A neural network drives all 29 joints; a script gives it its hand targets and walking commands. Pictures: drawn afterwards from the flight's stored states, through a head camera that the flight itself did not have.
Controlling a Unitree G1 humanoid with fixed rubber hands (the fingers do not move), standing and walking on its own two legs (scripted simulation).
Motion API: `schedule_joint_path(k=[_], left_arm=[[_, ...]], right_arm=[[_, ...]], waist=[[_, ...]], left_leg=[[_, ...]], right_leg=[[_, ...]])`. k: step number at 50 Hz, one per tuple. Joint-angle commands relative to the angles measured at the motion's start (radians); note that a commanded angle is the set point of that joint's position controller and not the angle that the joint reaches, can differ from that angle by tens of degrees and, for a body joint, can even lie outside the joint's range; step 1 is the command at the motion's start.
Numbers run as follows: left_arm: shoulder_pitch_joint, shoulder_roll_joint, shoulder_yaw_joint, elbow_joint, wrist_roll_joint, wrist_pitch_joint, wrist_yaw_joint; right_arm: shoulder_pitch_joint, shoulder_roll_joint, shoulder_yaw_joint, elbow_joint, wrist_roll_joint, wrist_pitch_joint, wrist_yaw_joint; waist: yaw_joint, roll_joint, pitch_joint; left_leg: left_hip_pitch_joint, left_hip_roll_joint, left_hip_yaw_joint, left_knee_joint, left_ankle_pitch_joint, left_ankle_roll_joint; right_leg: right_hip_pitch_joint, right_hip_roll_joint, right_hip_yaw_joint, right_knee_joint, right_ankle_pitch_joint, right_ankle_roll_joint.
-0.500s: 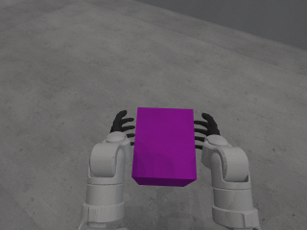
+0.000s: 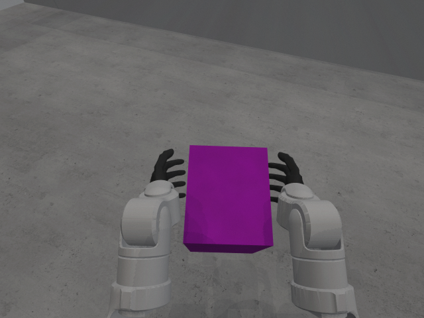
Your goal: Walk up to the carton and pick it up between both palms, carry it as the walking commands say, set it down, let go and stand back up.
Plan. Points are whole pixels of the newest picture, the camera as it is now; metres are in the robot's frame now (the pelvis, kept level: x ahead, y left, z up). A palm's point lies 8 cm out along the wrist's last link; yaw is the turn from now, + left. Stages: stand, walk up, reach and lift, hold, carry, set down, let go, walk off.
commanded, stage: carry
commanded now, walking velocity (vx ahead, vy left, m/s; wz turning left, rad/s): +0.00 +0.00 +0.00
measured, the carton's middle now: (224, 205) +0.34 +0.01 +0.02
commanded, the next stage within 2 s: hold in 1.10 s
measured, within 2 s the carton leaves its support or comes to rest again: neither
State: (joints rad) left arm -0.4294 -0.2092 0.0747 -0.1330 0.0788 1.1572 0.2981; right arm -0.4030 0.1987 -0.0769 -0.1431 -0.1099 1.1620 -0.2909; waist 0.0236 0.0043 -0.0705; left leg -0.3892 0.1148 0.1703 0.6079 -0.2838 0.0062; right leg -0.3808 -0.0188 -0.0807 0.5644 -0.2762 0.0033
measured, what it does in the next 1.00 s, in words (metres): stands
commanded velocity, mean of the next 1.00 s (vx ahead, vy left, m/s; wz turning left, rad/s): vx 0.00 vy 0.00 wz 0.00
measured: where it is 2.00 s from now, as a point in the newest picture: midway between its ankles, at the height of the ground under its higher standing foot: outside the picture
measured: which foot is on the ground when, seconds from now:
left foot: down 0.00-1.00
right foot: down 0.00-1.00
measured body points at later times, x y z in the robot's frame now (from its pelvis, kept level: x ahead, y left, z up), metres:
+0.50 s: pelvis -0.01 +0.00 +0.01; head -0.02 +0.00 +0.46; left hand +0.33 +0.11 +0.05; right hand +0.32 -0.12 +0.05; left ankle +0.01 +0.11 -0.73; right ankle +0.02 -0.12 -0.73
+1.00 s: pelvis -0.01 +0.02 +0.00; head -0.03 +0.02 +0.45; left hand +0.32 +0.12 +0.04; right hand +0.31 -0.11 +0.05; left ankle +0.01 +0.11 -0.73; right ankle +0.02 -0.12 -0.73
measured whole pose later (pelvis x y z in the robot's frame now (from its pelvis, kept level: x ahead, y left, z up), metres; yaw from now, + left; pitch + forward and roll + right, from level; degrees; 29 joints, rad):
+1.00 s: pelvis -0.01 +0.02 +0.00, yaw -1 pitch +2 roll +0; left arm -0.36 -0.18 0.12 0.34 0.13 0.71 0.20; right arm -0.34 0.17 -0.13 0.29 -0.15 0.73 -0.19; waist -0.01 0.02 -0.09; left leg -0.33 0.05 0.17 0.55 -0.26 0.03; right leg -0.34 -0.05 -0.05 0.52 -0.22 0.03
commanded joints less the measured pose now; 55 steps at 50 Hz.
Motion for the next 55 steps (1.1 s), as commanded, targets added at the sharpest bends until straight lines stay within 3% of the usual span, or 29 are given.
schedule_joint_path(k=[1,2,3,5,6,8,11,14,16,20,29,36,55], left_arm=[[-0.2,-1.028,-0.396,0.001,-0.269,-0.004,-0.2],[-0.205,-1.031,-0.377,0.038,-0.25,-0.011,-0.202],[-0.225,-1.03,-0.356,0.041,-0.244,-0.018,-0.208],[-0.254,-1.035,-0.337,0.066,-0.225,-0.036,-0.214],[-0.254,-1.036,-0.329,0.07,-0.216,-0.045,-0.213],[-0.233,-0.971,-0.247,0.222,-0.151,-0.079,-0.218],[-0.287,-0.903,-0.15,0.427,-0.077,-0.198,-0.25],[-0.364,-0.927,-0.177,0.444,-0.095,-0.302,-0.265],[-0.364,-0.933,-0.215,0.419,-0.118,-0.337,-0.264],[-0.318,-0.868,-0.215,0.475,-0.103,-0.404,-0.27],[-0.266,-0.863,-0.313,0.385,-0.137,-0.466,-0.271],[-0.24,-0.869,-0.338,0.357,-0.143,-0.461,-0.274],[-0.279,-0.851,-0.315,0.411,-0.129,-0.482,-0.282]], right_arm=[[-0.197,0.978,0.376,-0.03,0.254,-0.025,0.187],[-0.221,0.977,0.404,-0.034,0.253,-0.02,0.191],[-0.289,0.986,0.425,-0.052,0.268,-0.023,0.195],[-0.353,0.997,0.427,-0.039,0.28,-0.042,0.207],[-0.366,1.001,0.431,-0.045,0.287,-0.051,0.212],[-0.357,0.944,0.361,0.107,0.238,-0.08,0.226],[-0.399,0.87,0.269,0.305,0.173,-0.194,0.261],[-0.453,0.865,0.268,0.333,0.174,-0.295,0.274],[-0.427,0.865,0.281,0.326,0.178,-0.329,0.27],[-0.351,0.804,0.256,0.406,0.137,-0.395,0.272],[-0.29,0.808,0.328,0.323,0.151,-0.458,0.271],[-0.275,0.822,0.35,0.296,0.165,-0.452,0.277],[-0.299,0.813,0.316,0.367,0.147,-0.468,0.285]], waist=[[-0.018,0.009,-0.381],[-0.029,-0.165,-0.382],[-0.026,-0.207,-0.364],[-0.023,-0.107,-0.319],[-0.021,-0.085,-0.303],[-0.017,-0.059,-0.307],[-0.018,-0.055,-0.279],[-0.023,-0.043,-0.258],[-0.027,-0.024,-0.265],[-0.029,-0.001,-0.282],[-0.033,0.009,-0.304],[-0.032,0.01,-0.296],[-0.032,0.006,-0.265]], left_leg=[[0.101,0.093,-0.102,0.034,0.23,0.011],[0.046,0.019,-0.081,0.032,-0.046,-0.035],[0.049,-0.002,-0.072,0.029,-0.145,-0.042],[0.086,-0.002,-0.078,-0.044,-0.052,-0.033],[0.103,0.011,-0.087,-0.082,0.01,-0.026],[0.126,0.033,-0.114,-0.122,0.065,-0.017],[0.125,0.027,-0.114,-0.136,0.018,-0.028],[0.139,0.022,-0.109,-0.141,0.004,-0.031],[0.154,0.025,-0.108,-0.149,0.023,-0.027],[0.175,0.035,-0.107,-0.153,0.077,-0.017],[0.206,0.047,-0.119,-0.139,0.2,-0.001],[0.2,0.047,-0.127,-0.143,0.209,0.008],[0.169,0.041,-0.13,-0.164,0.12,0.014]], right_leg=[[0.278,-0.147,0.152,-0.174,0.39,-0.019],[0.275,-0.25,0.288,-0.125,0.628,-0.088],[0.249,-0.25,0.279,-0.14,0.579,-0.111],[0.174,-0.205,0.218,-0.168,0.32,-0.086],[0.147,-0.174,0.183,-0.163,0.257,-0.07],[0.141,-0.132,0.152,-0.164,0.193,-0.059],[0.147,-0.13,0.168,-0.194,0.14,-0.059],[0.118,-0.129,0.177,-0.211,0.074,-0.059],[0.115,-0.118,0.161,-0.195,0.102,-0.057],[0.134,-0.105,0.132,-0.148,0.219,-0.057],[0.13,-0.099,0.11,-0.096,0.268,-0.049],[0.125,-0.099,0.105,-0.089,0.235,-0.045],[0.108,-0.1,0.102,-0.102,0.162,-0.044]])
